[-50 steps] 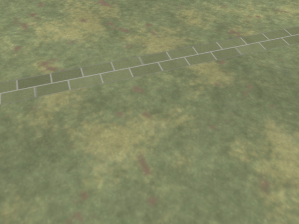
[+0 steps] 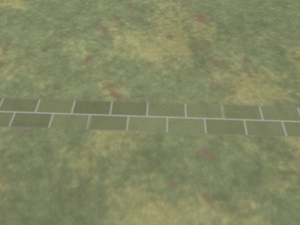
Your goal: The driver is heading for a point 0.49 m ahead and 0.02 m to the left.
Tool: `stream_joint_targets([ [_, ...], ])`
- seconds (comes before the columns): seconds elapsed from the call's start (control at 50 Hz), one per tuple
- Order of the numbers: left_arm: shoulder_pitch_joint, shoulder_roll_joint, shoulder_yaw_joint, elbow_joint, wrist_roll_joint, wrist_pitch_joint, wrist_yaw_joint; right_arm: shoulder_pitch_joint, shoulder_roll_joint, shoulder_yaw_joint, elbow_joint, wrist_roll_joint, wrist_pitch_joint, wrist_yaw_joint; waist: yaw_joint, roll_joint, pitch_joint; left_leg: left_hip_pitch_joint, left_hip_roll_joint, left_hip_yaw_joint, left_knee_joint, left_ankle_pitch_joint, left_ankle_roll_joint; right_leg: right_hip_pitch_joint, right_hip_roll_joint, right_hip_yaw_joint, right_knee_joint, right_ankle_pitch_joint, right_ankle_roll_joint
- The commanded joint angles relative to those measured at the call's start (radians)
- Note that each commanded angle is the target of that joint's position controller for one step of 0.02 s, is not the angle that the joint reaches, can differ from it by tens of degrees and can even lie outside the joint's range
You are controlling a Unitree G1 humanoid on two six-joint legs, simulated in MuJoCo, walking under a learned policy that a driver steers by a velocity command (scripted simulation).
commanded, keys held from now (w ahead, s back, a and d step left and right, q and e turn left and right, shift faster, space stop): w+q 0.34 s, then w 0.10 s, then no key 0.56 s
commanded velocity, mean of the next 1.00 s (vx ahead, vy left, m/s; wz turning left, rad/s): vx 0.33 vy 0.00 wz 0.33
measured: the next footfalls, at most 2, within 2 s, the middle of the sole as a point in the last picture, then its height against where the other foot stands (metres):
right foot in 0.34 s outside the picture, level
left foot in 0.76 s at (123, 218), level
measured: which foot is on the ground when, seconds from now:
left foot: down 0.00-0.34, up 0.36-0.74, down 0.76-1.00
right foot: up 0.00-0.32, down 0.34-0.78, up 0.80-1.00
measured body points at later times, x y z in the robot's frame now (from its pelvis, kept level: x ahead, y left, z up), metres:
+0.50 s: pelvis +0.29 -0.05 +0.01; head +0.31 -0.05 +0.46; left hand +0.33 +0.24 -0.10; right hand +0.46 -0.29 -0.11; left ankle +0.19 +0.07 -0.64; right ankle +0.35 -0.14 -0.73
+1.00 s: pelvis +0.41 +0.01 +0.00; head +0.42 +0.02 +0.45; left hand +0.42 +0.29 -0.13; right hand +0.64 -0.17 -0.10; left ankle +0.44 +0.13 -0.73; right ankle +0.45 -0.14 -0.72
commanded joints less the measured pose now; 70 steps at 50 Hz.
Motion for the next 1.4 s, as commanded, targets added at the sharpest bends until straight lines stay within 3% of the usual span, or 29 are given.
stream_joint_targets([
  [0.02,0.009,0.114,0.035,-0.088,0.018,-0.001,0.002,0.005,-0.097,-0.016,-0.079,-0.002,-0.02,-0.014,0.031,-0.003,-0.117,0.234,0.274,-0.372,-0.259,0.267,0.21,-0.219,-0.071,0.055,-0.097,0.061,0.023],
  [0.1,-0.111,0.071,0.022,-0.145,0.037,0.02,0.01,0.055,-0.162,-0.033,-0.083,0.003,-0.018,-0.042,0.01,0.027,-0.068,0.104,0.216,-0.27,-0.279,0.315,0.185,-0.202,-0.037,0.011,-0.379,0.239,0.081],
  [0.16,-0.216,0.048,0.009,-0.178,0.028,0.014,0.001,0.1,-0.165,-0.036,-0.081,0.009,-0.008,-0.048,-0.04,0.076,-0.064,0.072,0.167,-0.235,-0.249,0.207,0.131,-0.117,0.025,-0.006,-0.624,0.438,0.078],
  [0.22,-0.269,0.079,0.015,-0.211,0.011,0.007,-0.009,0.146,-0.159,-0.034,-0.07,0.014,-0.002,-0.047,-0.064,0.105,-0.067,0.122,0.2,-0.31,-0.202,0.11,0.111,-0.083,0.05,0.017,-0.718,0.461,0.065],
  [0.28,-0.235,0.126,0.031,-0.217,0.008,-0.009,-0.021,0.145,-0.154,-0.034,-0.08,0.011,0.006,-0.055,-0.032,0.137,-0.077,0.204,0.242,-0.407,-0.108,0.073,0.09,-0.037,0.05,0.042,-0.766,0.352,0.029],
  [0.32,-0.083,0.158,0.052,-0.182,0.019,-0.021,-0.018,0.119,-0.122,-0.022,-0.101,0.004,0.009,-0.056,0.05,0.142,-0.14,0.177,0.184,-0.396,0.04,0.148,0.047,0.179,0.044,0.027,-0.808,0.322,-0.017],
  [0.34,0.071,0.212,0.067,-0.167,0.037,-0.024,-0.011,0.112,-0.067,0.0,-0.126,-0.007,0.006,-0.051,0.116,0.051,-0.272,0.062,0.12,-0.317,0.307,0.055,0.008,0.428,-0.109,0.166,-0.786,0.283,-0.077],
  [0.36,0.178,0.299,0.086,-0.137,0.053,-0.013,-0.012,0.277,0.004,0.02,-0.147,0.015,-0.008,-0.05,0.048,-0.286,-0.403,-0.285,-0.021,-0.194,0.651,-0.388,-0.064,0.766,-0.347,0.637,-0.873,0.143,-0.252],
  [0.38,0.189,0.226,0.074,-0.129,0.024,-0.009,-0.019,0.305,-0.089,0.01,-0.119,0.036,-0.012,-0.052,0.064,-0.278,-0.387,-0.443,0.046,-0.222,0.813,-0.417,-0.075,0.777,-0.382,0.824,-0.944,-0.13,-0.28],
  [0.4,0.141,0.143,0.052,-0.146,0.018,-0.003,-0.017,0.202,-0.152,-0.005,-0.119,0.031,-0.008,-0.052,0.096,-0.154,-0.249,-0.48,0.084,-0.219,0.857,-0.32,-0.078,0.658,-0.327,0.669,-0.965,-0.168,-0.232],
  [0.42,0.089,0.118,0.041,-0.151,0.025,0.007,-0.018,0.12,-0.153,-0.005,-0.137,0.014,-0.004,-0.054,0.086,-0.073,-0.164,-0.451,0.119,-0.18,0.836,-0.241,-0.078,0.517,-0.277,0.518,-0.97,-0.062,-0.197],
  [0.46,0.025,0.083,0.024,-0.146,0.042,0.012,-0.02,0.061,-0.123,-0.007,-0.161,-0.001,-0.004,-0.05,0.037,-0.072,-0.063,-0.364,0.16,-0.172,0.733,-0.173,-0.074,0.311,-0.198,0.338,-1.004,0.224,-0.183],
  [0.54,0.023,0.107,0.027,-0.111,0.034,0.001,-0.02,0.083,-0.054,0.01,-0.169,-0.009,0.007,-0.053,-0.014,-0.084,-0.099,-0.267,0.159,-0.113,0.513,-0.164,-0.109,0.258,-0.175,0.137,-0.989,0.851,-0.209],
  [0.6,0.013,0.145,0.035,-0.097,0.021,0.023,-0.007,0.035,-0.028,0.028,-0.173,-0.01,0.011,-0.045,-0.003,-0.097,-0.145,-0.149,0.154,-0.064,0.308,0.016,-0.121,0.231,-0.141,0.029,-0.991,0.911,-0.19],
  [0.68,0.066,0.154,0.033,-0.066,0.008,0.049,-0.002,-0.063,-0.052,0.024,-0.195,-0.007,0.016,-0.034,0.037,-0.105,-0.145,-0.082,0.123,-0.049,0.137,0.11,-0.111,0.282,-0.143,0.016,-0.956,0.802,-0.166],
  [0.76,0.073,0.134,0.023,-0.049,-0.005,0.062,0.001,-0.018,-0.095,0.003,-0.18,-0.024,0.008,-0.033,-0.001,-0.076,-0.155,0.121,0.104,-0.044,-0.109,0.283,-0.043,0.277,-0.099,0.024,-0.8,0.64,-0.092],
  [0.78,0.092,0.101,0.01,-0.058,0.021,0.051,0.0,0.029,-0.161,-0.013,-0.182,-0.039,0.009,-0.044,-0.003,0.001,-0.224,0.288,0.224,-0.153,-0.053,0.66,0.002,0.194,-0.045,-0.016,-0.686,0.496,-0.04],
  [0.8,0.203,0.032,-0.016,-0.048,0.043,0.042,-0.006,0.04,-0.173,-0.009,-0.188,-0.055,0.022,-0.052,0.042,0.162,-0.313,0.499,0.407,-0.325,0.014,0.902,0.141,0.009,0.024,-0.052,-0.53,0.085,0.022],
  [0.82,0.178,0.04,-0.022,-0.046,0.034,0.055,-0.006,0.065,-0.088,0.013,-0.174,-0.043,0.032,-0.047,-0.001,0.219,-0.356,0.474,0.465,-0.411,-0.031,0.807,0.216,-0.035,0.021,0.0,-0.424,-0.252,0.054],
  [0.84,0.123,0.084,-0.01,-0.061,0.018,0.073,-0.006,0.058,-0.057,0.025,-0.16,-0.035,0.034,-0.039,-0.01,0.189,-0.307,0.419,0.431,-0.411,-0.07,0.623,0.202,-0.075,0.008,0.021,-0.375,-0.319,0.066],
  [0.86,0.087,0.095,-0.005,-0.064,0.014,0.094,0.002,0.022,-0.07,0.023,-0.156,-0.034,0.036,-0.035,-0.004,0.149,-0.258,0.355,0.401,-0.389,-0.1,0.482,0.168,-0.093,-0.005,0.025,-0.351,-0.295,0.074],
  [0.92,0.105,0.087,0.0,-0.044,0.027,0.139,0.021,-0.128,-0.111,0.012,-0.168,-0.038,0.041,-0.037,0.059,0.151,-0.172,0.07,0.326,-0.277,-0.176,0.261,0.103,0.07,-0.012,0.008,-0.446,-0.12,0.091],
  [1.0,0.127,0.042,-0.01,-0.01,0.043,0.139,0.017,-0.128,-0.051,0.027,-0.133,-0.028,0.051,-0.04,0.075,0.141,-0.169,-0.02,0.229,-0.162,-0.155,-0.057,0.028,0.27,0.03,-0.052,-0.712,0.197,0.063],
  [1.02,0.103,0.063,-0.009,-0.022,0.057,0.14,0.016,-0.091,-0.033,0.032,-0.111,-0.028,0.05,-0.039,0.058,0.108,-0.139,-0.038,0.202,-0.153,-0.146,-0.19,-0.02,0.277,0.0,-0.015,-0.759,0.238,0.043],
  [1.04,0.074,0.107,-0.004,-0.044,0.055,0.139,0.019,-0.063,-0.035,0.032,-0.097,-0.034,0.05,-0.039,0.027,0.046,-0.087,-0.046,0.166,-0.136,-0.116,-0.288,-0.058,0.231,-0.052,0.034,-0.81,0.192,0.013],
  [1.06,0.03,0.144,0.008,-0.036,0.04,0.14,0.022,-0.04,-0.033,0.029,-0.097,-0.031,0.05,-0.041,-0.015,-0.083,-0.04,0.021,0.119,-0.081,-0.098,-0.219,-0.087,0.092,-0.053,0.038,-0.833,-0.011,-0.019],
  [1.1,-0.002,0.081,-0.007,-0.037,0.044,0.124,0.022,-0.072,-0.059,0.019,-0.084,-0.028,0.048,-0.054,-0.001,-0.092,-0.015,0.125,0.116,-0.068,-0.03,-0.086,-0.092,-0.001,-0.036,0.042,-0.885,-0.092,-0.003],
  [1.18,0.033,0.074,-0.011,-0.009,0.032,0.098,0.021,-0.043,-0.05,0.014,-0.042,-0.026,0.047,-0.059,0.011,-0.051,-0.057,0.153,0.129,-0.075,-0.005,0.081,-0.078,0.079,-0.017,0.018,-0.84,0.082,0.015],
  [1.4,0.053,0.062,-0.016,0.04,0.025,0.107,0.022,-0.008,-0.059,0.007,0.073,-0.016,0.061,-0.072,0.015,0.007,-0.069,0.197,0.137,-0.07,0.007,0.198,-0.094,0.138,0.004,-0.003,-0.819,0.234,0.0],
])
